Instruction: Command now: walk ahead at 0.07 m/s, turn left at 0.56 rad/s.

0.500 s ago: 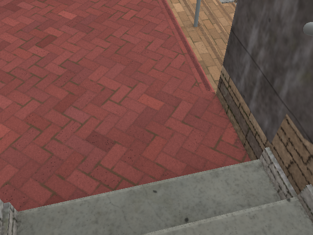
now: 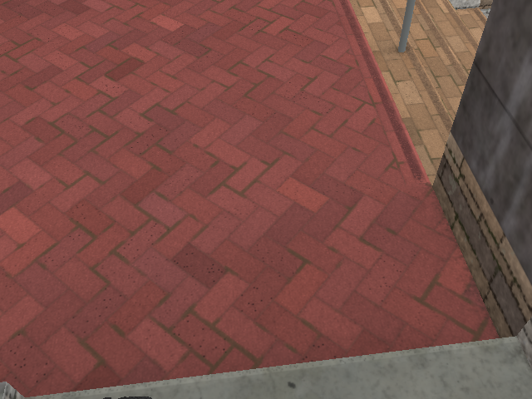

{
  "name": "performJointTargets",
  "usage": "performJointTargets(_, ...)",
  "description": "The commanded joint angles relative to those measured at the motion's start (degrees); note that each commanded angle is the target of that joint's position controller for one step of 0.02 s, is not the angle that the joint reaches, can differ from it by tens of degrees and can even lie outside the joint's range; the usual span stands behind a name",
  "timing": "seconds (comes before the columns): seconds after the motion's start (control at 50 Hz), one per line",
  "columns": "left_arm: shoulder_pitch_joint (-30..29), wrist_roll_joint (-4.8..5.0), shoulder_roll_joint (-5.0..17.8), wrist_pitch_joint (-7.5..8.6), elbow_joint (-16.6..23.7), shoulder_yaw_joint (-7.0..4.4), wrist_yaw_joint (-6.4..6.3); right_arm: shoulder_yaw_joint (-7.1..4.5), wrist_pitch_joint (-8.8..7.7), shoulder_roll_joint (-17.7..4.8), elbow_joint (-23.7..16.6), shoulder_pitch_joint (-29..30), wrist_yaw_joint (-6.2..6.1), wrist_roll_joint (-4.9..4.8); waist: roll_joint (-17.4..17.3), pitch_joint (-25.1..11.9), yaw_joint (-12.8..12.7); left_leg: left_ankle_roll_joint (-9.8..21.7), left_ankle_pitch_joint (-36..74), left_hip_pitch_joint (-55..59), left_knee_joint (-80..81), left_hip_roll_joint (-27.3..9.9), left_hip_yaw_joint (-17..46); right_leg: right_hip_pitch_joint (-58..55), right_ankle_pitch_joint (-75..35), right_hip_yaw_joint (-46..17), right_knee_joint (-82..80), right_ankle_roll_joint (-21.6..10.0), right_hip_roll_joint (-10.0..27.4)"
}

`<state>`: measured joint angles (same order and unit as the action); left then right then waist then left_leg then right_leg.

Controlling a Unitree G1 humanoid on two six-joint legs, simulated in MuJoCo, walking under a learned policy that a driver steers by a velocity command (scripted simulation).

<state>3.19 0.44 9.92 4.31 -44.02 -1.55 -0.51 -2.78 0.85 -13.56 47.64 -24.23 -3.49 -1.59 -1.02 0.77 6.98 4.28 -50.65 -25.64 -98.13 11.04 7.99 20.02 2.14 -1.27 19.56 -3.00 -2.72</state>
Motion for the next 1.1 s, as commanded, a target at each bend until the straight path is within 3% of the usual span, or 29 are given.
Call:
performJointTargets(0.02,12.5,0.19,9.1,0.06,3.0,-2.49,-1.44,-0.5,0.94,-5.0,-7.2,-0.3,-0.04,2.58,4.8,-23.5,-8.2,-3.0,4.6,-35.6,-27.3,-6.0,-7.2,-41.3,-33.4,-21.1,8.4,-17.3,32.1)
performJointTargets(0.04,13.1,-0.56,6.7,-0.8,2.7,-1.37,-2.54,-0.69,1.95,-5.1,-8.6,5.2,0.95,4.52,1.8,-16.1,-7.6,-4.3,10.7,-33.9,-24.6,-6.7,-7.4,-29.2,-26.8,-18.3,4.0,-16.5,29.4)
performJointTargets(0.08,13.2,-3.15,8.3,-2.28,2.1,-0.61,-2.23,-0.04,5.11,-3.2,-11.0,10.1,1.35,4.61,4.1,-7.1,-6.1,-4.7,19.8,-27.5,-25.4,-6.0,-7.5,-6.8,-17.4,-12.6,0.3,-14.4,23.9)
performJointTargets(0.12,11.7,-2.82,9.2,-2.92,3.0,-0.1,-1.77,0.65,6.57,-0.5,-12.8,11.6,1.08,4.28,7.9,-6.0,-4.7,-5.1,22.0,-28.8,-30.6,-4.2,-8.7,-0.8,-10.4,-8.6,-0.2,-12.1,20.0)
performJointTargets(0.14,10.6,-1.75,8.0,-3.1,2.9,0.42,-1.85,0.76,6.63,-0.4,-14.0,13.2,1.36,4.08,6.6,-3.6,-3.0,-6.1,29.2,-31.4,-26.3,-4.7,-5.8,3.0,2.7,-5.5,1.0,-9.1,16.8)
performJointTargets(0.18,10.9,-1.52,7.9,-3.39,3.9,1.13,-2.32,0.77,6.9,-0.3,-16.0,15.6,1.46,4.45,7.7,-3.2,-3.2,-8.2,33.7,-33.6,-28.6,-3.5,-7.1,5.2,10.2,-5.6,0.8,-8.7,16.6)
performJointTargets(0.24,12.0,-1.44,10.2,-2.88,4.9,0.61,-2.56,0.47,7.34,-2.1,-19.7,18.9,1.87,4.51,7.7,-4.6,-4.2,-10.4,33.8,-36.5,-33.2,-3.8,-6.3,1.1,13.4,-7.9,-1.2,-9.7,18.6)
performJointTargets(0.3,15.0,-2.0,12.5,-2.56,5.6,-0.32,-3.02,0.31,7.57,-3.2,-22.5,22.0,2.05,3.78,5.9,-5.7,-6.3,-10.2,31.7,-38.0,-33.1,-5.1,-5.5,-6.5,13.6,-9.2,-1.6,-10.5,21.0)
performJointTargets(0.32,16.5,-2.48,14.9,-2.26,6.2,-0.74,-2.95,0.53,7.7,-2.2,-23.0,23.0,1.68,3.3,6.9,-7.9,-8.6,-9.1,22.0,-36.5,-39.7,-5.2,-8.5,-10.8,3.5,-11.0,-5.0,-13.9,24.3)
performJointTargets(0.36,17.8,-2.78,16.2,-1.84,6.5,-1.61,-3.6,0.63,7.09,-2.9,-24.5,24.9,1.23,3.34,3.9,-8.3,-9.1,-7.3,17.7,-36.3,-35.6,-8.0,-6.0,-16.7,0.2,-9.1,-5.2,-14.5,25.3)
performJointTargets(0.42,15.3,-2.63,16.0,-1.21,7.5,-1.54,-3.89,0.89,7.47,-3.8,-25.5,24.9,1.76,2.38,6.1,-7.3,-9.0,-6.1,14.9,-27.2,-26.7,-9.5,-7.5,-12.2,3.6,-2.3,-7.3,-11.4,23.5)
performJointTargets(0.44,16.1,-2.38,15.8,-1.37,6.6,-1.71,-3.86,1.26,7.71,-3.6,-26.2,24.7,2.21,2.2,8.1,-6.3,-9.1,-4.7,7.8,-25.2,-18.0,-10.7,-6.4,-11.8,7.3,-0.3,-7.4,-8.4,22.8)
performJointTargets(0.46,15.8,-1.95,15.9,-2.49,6.3,-2.02,-3.62,2.26,7.34,-3.3,-26.3,21.7,3.19,1.0,8.2,-6.7,-7.9,-2.1,-1.5,-17.1,4.7,-11.5,-7.9,-8.8,16.1,6.1,-7.6,-3.6,19.2)
performJointTargets(0.48,14.7,-1.19,18.9,-3.39,6.5,-3.38,-3.37,2.86,7.31,-2.6,-24.8,17.8,3.72,-0.1,10.9,-6.7,-7.0,1.2,-9.4,-2.8,14.9,-8.5,-12.8,0.1,22.6,9.8,-11.8,-1.1,18.8)
performJointTargets(0.5,11.6,-0.91,20.2,-3.56,7.4,-3.95,-2.56,2.88,7.21,-3.5,-23.4,11.8,4.05,0.5,15.9,-6.6,-5.4,3.4,-4.6,9.4,12.7,-7.3,-13.9,7.8,19.0,9.6,-13.4,-1.2,20.1)
performJointTargets(0.52,11.3,0.12,20.2,-4.09,6.9,-4.75,-2.41,2.49,6.78,-4.8,-21.1,3.4,4.76,0.85,15.6,-5.9,-2.5,6.5,-6.3,16.9,22.1,-6.0,-10.9,13.0,25.2,8.8,-8.9,-0.3,19.6)
performJointTargets(0.54,17.1,-0.29,16.3,-6.83,5.1,-5.2,-2.29,1.68,5.46,-7.1,-17.9,-0.7,5.65,-0.52,-4.2,2.1,-1.6,9.9,-8.9,10.9,50.1,-4.9,3.3,16.9,45.3,10.0,11.9,2.0,14.1)
performJointTargets(0.56,4.6,-2.93,11.2,-7.4,14.9,-3.85,0.06,0.33,4.13,-14.5,-18.7,-5.3,4.88,-1.33,-30.4,12.1,4.1,16.0,0.7,14.9,67.5,-23.8,52.6,55.7,60.0,2.8,34.1,6.6,3.7)
performJointTargets(0.58,-5.8,-2.83,14.5,-5.69,16.4,-4.62,1.61,1.21,1.83,-12.1,-16.3,-7.3,2.73,-0.38,-14.1,16.3,8.1,14.6,24.8,5.4,77.8,-26.6,57.5,51.9,43.2,-22.7,33.5,6.9,2.1)
performJointTargets(0.6,3.7,-0.34,11.6,-4.7,14.3,-3.61,1.43,2.11,1.37,-10.1,-15.4,-0.4,0.18,2.99,-10.9,14.2,-1.6,12.2,24.9,-1.4,75.4,-24.9,49.6,41.7,33.2,-23.9,33.8,5.4,-1.0)
performJointTargets(0.62,8.2,-0.69,9.5,-4.1,11.1,-3.0,0.71,2.02,0.78,-9.8,-14.2,7.9,-0.34,4.1,-9.7,11.7,-8.4,9.6,30.3,-6.4,70.0,-22.1,37.8,33.4,23.9,-20.8,38.5,4.5,-3.0)
performJointTargets(0.66,16.1,-2.97,11.0,-6.05,5.1,-3.84,-0.94,2.89,-0.22,-5.3,-14.0,16.7,1.52,3.59,-9.0,5.0,-14.3,6.3,45.1,-17.0,61.0,-17.7,18.5,15.6,12.0,-13.8,50.8,5.1,-7.1)
performJointTargets(0.68,17.5,-2.29,12.4,-7.57,3.9,-4.69,-0.64,3.8,-0.29,-2.2,-14.1,17.6,2.56,2.82,-8.6,2.7,-14.7,6.1,47.3,-18.4,62.3,-18.3,13.7,10.5,8.9,-11.4,56.3,5.3,-8.1)
performJointTargets(0.72,16.1,-1.12,11.9,-8.66,3.5,-4.61,-0.01,3.49,-0.42,-2.0,-12.5,16.5,2.97,1.53,-4.9,2.1,-13.8,6.6,45.7,-15.1,63.3,-18.8,10.1,9.4,5.1,-10.8,59.4,5.5,-7.7)
performJointTargets(0.8,11.2,-3.28,11.4,-8.97,4.1,-4.71,0.87,1.16,-1.42,-5.8,-7.1,3.6,1.15,1.83,-2.6,1.4,-7.4,8.3,54.1,9.2,61.8,-20.1,6.0,18.6,-0.2,-10.5,51.8,5.2,-6.1)
performJointTargets(0.92,8.1,-4.05,12.3,-8.39,6.0,-5.65,0.79,-1.6,-3.47,-8.7,-5.6,-6.6,0.27,3.22,-6.8,-3.5,-0.9,10.3,79.2,30.7,58.0,-25.4,7.6,30.8,13.0,-10.2,53.2,5.1,-3.2)
performJointTargets(0.96,7.1,-3.27,10.9,-8.87,7.1,-4.92,0.76,-1.67,-2.44,-9.3,-6.4,-5.6,0.98,3.8,-6.2,-2.8,-1.1,11.6,92.6,27.3,59.2,-26.6,5.8,27.1,19.2,-5.1,54.9,4.9,-3.4)
performJointTargets(1.02,6.3,-2.2,10.8,-9.65,7.8,-4.66,1.14,-1.78,-1.83,-10.7,-7.7,-2.3,0.98,3.95,-5.3,-3.7,-2.2,12.0,85.5,24.1,58.7,-27.3,5.4,24.8,16.2,-4.9,55.0,4.4,-2.6)
performJointTargets(1.1,5.3,-3.22,9.0,-9.53,8.6,-3.45,1.6,-1.39,-1.63,-10.6,-7.6,0.4,0.59,3.24,-6.1,-2.8,-3.6,9.5,74.5,17.9,57.6,-28.0,2.4,18.4,13.8,-1.7,45.6,2.3,0.0)
